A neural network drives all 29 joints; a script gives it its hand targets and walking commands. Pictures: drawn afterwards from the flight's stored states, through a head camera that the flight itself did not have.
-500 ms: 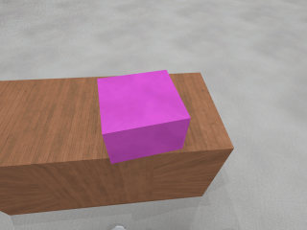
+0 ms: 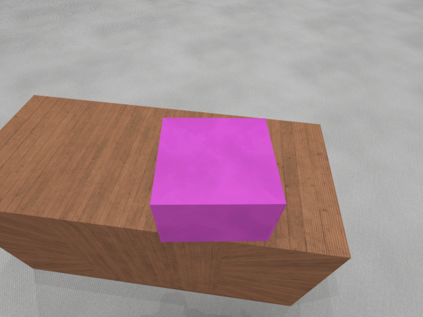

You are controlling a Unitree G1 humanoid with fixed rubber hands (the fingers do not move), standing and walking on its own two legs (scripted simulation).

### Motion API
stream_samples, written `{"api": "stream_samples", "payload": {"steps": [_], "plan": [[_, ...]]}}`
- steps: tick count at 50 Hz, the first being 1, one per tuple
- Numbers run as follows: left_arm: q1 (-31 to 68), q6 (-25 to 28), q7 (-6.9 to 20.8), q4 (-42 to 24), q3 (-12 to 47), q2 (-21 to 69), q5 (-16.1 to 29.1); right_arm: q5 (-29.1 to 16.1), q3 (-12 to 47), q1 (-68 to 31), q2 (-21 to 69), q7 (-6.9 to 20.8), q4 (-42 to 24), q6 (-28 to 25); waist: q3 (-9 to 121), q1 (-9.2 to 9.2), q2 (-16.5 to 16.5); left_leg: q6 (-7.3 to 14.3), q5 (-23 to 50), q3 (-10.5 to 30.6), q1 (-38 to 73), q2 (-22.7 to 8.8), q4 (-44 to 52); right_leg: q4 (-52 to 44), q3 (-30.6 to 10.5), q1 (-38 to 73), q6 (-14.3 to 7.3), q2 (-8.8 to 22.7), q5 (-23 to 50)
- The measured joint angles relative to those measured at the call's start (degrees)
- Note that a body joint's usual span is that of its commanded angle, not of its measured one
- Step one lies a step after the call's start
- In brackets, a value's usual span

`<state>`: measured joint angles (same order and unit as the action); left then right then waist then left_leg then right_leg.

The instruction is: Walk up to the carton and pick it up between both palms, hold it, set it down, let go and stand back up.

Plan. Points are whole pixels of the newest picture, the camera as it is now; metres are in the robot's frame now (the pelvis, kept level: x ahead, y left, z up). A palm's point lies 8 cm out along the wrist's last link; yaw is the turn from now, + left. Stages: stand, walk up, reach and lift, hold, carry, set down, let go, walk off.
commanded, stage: walk up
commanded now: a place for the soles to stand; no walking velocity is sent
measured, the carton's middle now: (214, 178) +0.47 +0.00 -0.08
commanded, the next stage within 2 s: none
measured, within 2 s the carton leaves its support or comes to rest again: neither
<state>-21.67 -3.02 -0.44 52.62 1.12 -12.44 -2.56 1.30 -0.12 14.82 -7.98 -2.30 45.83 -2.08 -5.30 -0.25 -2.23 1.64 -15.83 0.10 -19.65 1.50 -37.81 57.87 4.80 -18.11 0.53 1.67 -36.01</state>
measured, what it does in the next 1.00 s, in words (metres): steps on the spot: right foot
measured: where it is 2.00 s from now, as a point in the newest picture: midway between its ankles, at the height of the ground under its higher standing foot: outside the picture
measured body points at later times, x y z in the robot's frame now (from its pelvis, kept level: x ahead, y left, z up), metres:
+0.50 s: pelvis +0.00 -0.04 +0.00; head +0.03 -0.04 +0.45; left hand +0.11 +0.21 -0.12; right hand +0.09 -0.29 -0.14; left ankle +0.04 +0.10 -0.72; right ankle +0.05 -0.17 -0.72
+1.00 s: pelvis +0.02 -0.01 +0.01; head +0.03 -0.02 +0.46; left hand +0.03 +0.25 -0.14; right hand +0.11 -0.27 -0.14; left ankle +0.04 +0.10 -0.72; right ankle +0.05 -0.17 -0.72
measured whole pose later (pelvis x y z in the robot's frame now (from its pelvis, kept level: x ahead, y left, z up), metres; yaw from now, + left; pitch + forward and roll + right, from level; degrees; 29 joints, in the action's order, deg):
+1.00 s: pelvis +0.02 -0.01 +0.01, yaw +6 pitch -1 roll -1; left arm -15.5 -2.3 -0.8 54.6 0.1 -13.5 -1.1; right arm 1.1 -0.6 13.7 -14.9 1.0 53.8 1.4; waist -2.9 -0.5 1.3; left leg 0.5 -15.7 4.5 -18.4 2.4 -35.6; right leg 33.8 4.6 -15.7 2.3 5.7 -16.5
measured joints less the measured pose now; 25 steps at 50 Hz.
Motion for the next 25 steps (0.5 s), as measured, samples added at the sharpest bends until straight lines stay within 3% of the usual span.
{"api": "stream_samples", "payload": {"steps": [3,6,7,11,14,25], "plan": [[2.23,0.48,0.13,-1.33,-0.65,-0.84,0.87,0.05,0.6,0.55,0.36,-0.6,1.0,0.91,-0.21,0.64,0.14,-1.15,0.88,1.01,1.36,-0.52,2.21,-5.18,-2.97,-2.32,0.18,1.1,1.84],[4.16,2.54,0.14,-3.51,-1.12,-0.98,1.58,-0.02,0.73,0.18,-0.48,-0.02,2.87,2.21,-0.88,0.89,0.48,-2.5,-0.14,2.2,1.08,-0.55,0.19,-19.36,-3.94,-0.02,0.01,2.72,18.28],[4.96,3.16,0.04,-3.82,-1.28,-0.52,1.65,-0.16,0.67,-0.38,-1.22,0.34,3.7,2.75,-1.42,0.86,1.54,-3.01,-1.23,2.99,0.66,-1.13,-1.87,-19.54,-3.15,0.37,0.32,2.27,21.53],[6.87,2.66,-0.24,-4.43,-0.67,1.81,2.47,-0.52,-0.13,-1.77,-4.34,0.98,5.49,5.29,-0.29,0.85,4.63,-2.59,-6.31,3.63,-0.19,-1.57,-5.69,-16.24,-1.34,-0.17,0.5,1.59,16.68],[9.1,1.46,-0.29,-3.96,-0.57,2.8,2.67,-0.52,-0.7,-2.99,-6.12,1.42,6.14,5.1,-0.32,1.04,5.26,-2.89,-1.58,3.15,0.65,-1.56,-3.19,-16.5,-1.34,-0.23,0.67,1.92,16.64],[13.72,1.4,0.33,-3.92,-1.13,0.74,2.61,-0.64,-0.59,-3.59,-7.14,2.29,7.28,4.01,-0.66,1.44,3.02,-2.95,0.84,3.08,1.38,-0.92,1.89,-20.98,-1.19,0.28,0.59,2.62,19.76]]}}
